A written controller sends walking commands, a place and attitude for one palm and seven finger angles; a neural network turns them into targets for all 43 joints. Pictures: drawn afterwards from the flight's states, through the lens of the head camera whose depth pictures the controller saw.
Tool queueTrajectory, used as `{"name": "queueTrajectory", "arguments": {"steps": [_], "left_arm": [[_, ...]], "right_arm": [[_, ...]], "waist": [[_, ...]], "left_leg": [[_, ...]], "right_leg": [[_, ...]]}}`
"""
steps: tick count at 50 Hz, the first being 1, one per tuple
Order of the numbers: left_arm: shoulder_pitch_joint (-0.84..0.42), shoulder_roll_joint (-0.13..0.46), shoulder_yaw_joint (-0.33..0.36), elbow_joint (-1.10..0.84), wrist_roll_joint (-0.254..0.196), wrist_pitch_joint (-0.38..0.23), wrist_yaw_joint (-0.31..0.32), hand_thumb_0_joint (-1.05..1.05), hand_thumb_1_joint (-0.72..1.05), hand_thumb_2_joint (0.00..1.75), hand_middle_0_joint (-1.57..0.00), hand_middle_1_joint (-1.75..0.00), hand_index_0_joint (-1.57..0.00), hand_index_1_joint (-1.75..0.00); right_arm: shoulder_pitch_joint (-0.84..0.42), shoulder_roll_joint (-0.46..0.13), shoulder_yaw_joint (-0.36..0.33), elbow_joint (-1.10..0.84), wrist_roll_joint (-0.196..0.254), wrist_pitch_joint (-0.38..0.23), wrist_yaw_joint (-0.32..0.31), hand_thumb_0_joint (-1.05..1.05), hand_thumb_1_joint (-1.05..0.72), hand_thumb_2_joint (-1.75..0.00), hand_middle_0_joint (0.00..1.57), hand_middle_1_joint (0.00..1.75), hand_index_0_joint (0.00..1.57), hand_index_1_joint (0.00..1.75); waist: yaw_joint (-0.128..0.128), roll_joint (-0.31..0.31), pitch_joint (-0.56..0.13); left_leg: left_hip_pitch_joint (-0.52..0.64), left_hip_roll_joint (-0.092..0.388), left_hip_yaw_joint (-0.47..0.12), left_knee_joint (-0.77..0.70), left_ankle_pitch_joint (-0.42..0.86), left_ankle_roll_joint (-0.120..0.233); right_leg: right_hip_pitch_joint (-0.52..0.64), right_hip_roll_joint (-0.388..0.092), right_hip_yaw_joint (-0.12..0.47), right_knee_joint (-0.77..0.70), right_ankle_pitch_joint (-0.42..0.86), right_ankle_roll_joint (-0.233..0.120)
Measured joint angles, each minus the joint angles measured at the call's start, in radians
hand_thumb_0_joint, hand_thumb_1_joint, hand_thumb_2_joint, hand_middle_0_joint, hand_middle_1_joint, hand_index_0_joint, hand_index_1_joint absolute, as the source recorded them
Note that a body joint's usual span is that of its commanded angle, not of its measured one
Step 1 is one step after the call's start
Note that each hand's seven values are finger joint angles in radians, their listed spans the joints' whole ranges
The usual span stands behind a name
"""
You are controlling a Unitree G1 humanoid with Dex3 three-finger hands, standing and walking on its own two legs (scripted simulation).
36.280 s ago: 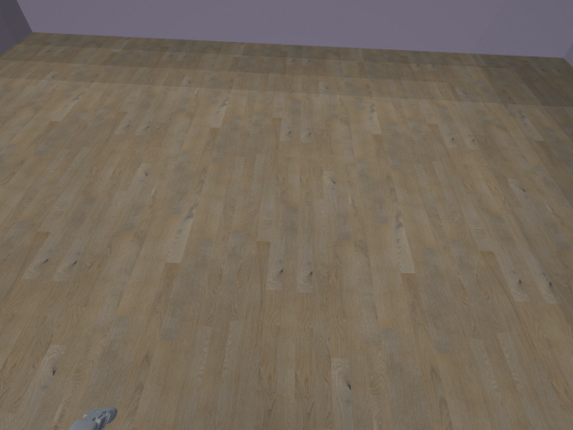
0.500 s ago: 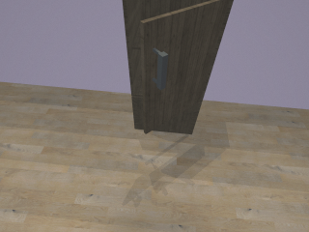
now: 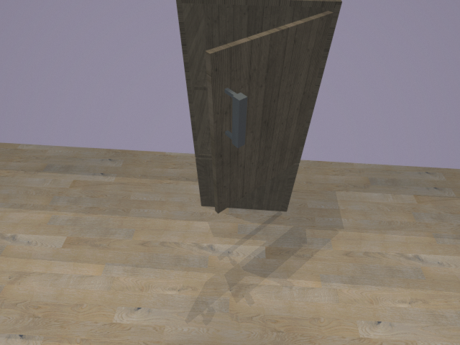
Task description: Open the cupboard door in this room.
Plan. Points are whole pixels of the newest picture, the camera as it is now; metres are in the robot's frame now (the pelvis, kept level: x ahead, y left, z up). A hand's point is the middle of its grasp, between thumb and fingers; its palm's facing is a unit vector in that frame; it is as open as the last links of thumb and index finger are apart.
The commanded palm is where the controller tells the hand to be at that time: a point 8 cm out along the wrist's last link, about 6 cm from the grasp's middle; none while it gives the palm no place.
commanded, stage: let the arm hang, fingers relaxed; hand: left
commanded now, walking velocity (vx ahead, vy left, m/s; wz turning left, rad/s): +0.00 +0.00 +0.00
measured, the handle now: (233, 118) +0.63 +0.02 +0.05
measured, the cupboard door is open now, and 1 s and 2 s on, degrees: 43 43 43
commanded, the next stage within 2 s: look to check the result in 0.12 s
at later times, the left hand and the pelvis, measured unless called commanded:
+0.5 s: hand out of the picture +0.00 +0.18 -0.17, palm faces +0.02 -0.97 -0.22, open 7.4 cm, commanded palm none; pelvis +0.02 +0.00 +0.00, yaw +0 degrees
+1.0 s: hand out of the picture +0.05 +0.19 -0.17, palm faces +0.00 -0.97 -0.23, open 7.3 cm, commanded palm none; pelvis +0.03 +0.00 +0.00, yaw -2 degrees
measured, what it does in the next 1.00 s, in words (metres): stands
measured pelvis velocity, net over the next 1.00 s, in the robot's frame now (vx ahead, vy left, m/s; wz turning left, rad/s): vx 0.03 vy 0.00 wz -0.04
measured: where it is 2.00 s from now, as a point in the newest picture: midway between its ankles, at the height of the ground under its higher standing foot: outside the picture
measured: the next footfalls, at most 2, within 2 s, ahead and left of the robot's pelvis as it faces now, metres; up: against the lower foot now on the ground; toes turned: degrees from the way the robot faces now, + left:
left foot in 1.76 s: +0.12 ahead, +0.09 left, +0.00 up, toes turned -28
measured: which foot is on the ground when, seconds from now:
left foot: down 0.00-1.00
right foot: down 0.00-1.00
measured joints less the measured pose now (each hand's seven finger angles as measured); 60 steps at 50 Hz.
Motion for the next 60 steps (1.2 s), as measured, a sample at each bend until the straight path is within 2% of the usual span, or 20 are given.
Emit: {"name": "queueTrajectory", "arguments": {"steps": [23,45,56,58,60], "left_arm": [[0.001,0.041,0.009,0.016,0.0,-0.001,0.0,0.01,0.91,0.9,-0.2,-0.3,-0.2,-0.3],[-0.062,0.074,0.009,-0.002,-0.001,-0.012,-0.005,0.01,0.91,0.9,-0.2,-0.3,-0.2,-0.3],[-0.044,0.076,0.047,-0.055,0.006,0.043,-0.019,0.01,0.91,0.9,-0.2,-0.3,-0.2,-0.3],[-0.046,0.081,0.054,-0.07,0.008,0.051,-0.024,0.01,0.91,0.9,-0.2,-0.3,-0.2,-0.3],[-0.053,0.087,0.061,-0.087,0.009,0.057,-0.029,0.01,0.91,0.9,-0.2,-0.3,-0.2,-0.3]], "right_arm": [[-0.028,-0.026,-0.002,0.006,0.003,-0.004,-0.001,0.0,-0.91,-0.9,0.2,0.3,0.2,0.29],[-0.095,-0.074,-0.004,0.002,0.004,-0.012,0.002,0.0,-0.91,-0.9,0.2,0.3,0.2,0.29],[-0.106,-0.059,-0.034,-0.066,0.002,0.014,-0.01,0.0,-0.91,-0.9,0.2,0.3,0.2,0.29],[-0.103,-0.058,-0.039,-0.084,0.001,0.015,-0.011,0.0,-0.9,-0.9,0.21,0.3,0.2,0.29],[-0.103,-0.059,-0.043,-0.1,-0.002,0.013,-0.012,0.0,-0.9,-0.9,0.21,0.3,0.21,0.29]], "waist": [[0.002,0.002,0.033],[0.004,-0.011,0.027],[0.018,-0.017,0.051],[0.02,-0.024,0.058],[0.027,-0.031,0.069]], "left_leg": [[0.019,-0.003,0.005,-0.017,-0.014,0.003],[0.053,0.001,0.003,-0.04,-0.024,-0.003],[-0.003,0.043,0.08,0.08,-0.098,-0.006],[-0.017,0.047,0.101,0.096,-0.107,-0.003],[-0.028,0.05,0.129,0.107,-0.112,0.001]], "right_leg": [[0.024,-0.003,0.006,-0.03,-0.006,0.002],[0.067,0.0,0.007,-0.074,-0.004,-0.003],[-0.017,0.035,0.083,0.046,-0.043,-0.005],[-0.048,0.038,0.102,0.085,-0.055,-0.003],[-0.104,0.03,0.093,0.179,-0.093,0.003]]}}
